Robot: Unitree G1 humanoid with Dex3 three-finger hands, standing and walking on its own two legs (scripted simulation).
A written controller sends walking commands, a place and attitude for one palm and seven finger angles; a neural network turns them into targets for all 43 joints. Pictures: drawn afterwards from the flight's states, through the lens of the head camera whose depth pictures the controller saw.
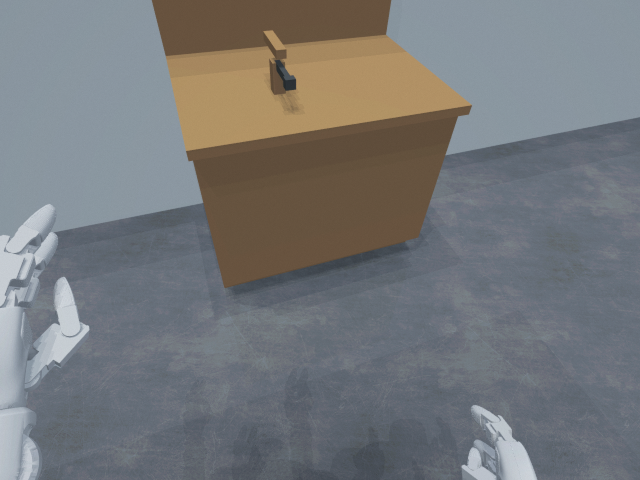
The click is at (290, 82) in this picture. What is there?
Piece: tap's lever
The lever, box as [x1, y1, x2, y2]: [283, 75, 295, 90]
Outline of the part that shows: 293,75 283,76 283,86 286,90 295,89 295,78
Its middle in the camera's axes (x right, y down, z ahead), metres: -0.08 -0.41 +1.01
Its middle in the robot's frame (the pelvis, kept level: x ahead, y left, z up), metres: +1.03 +0.15 +0.01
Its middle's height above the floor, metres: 0.78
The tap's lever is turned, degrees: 0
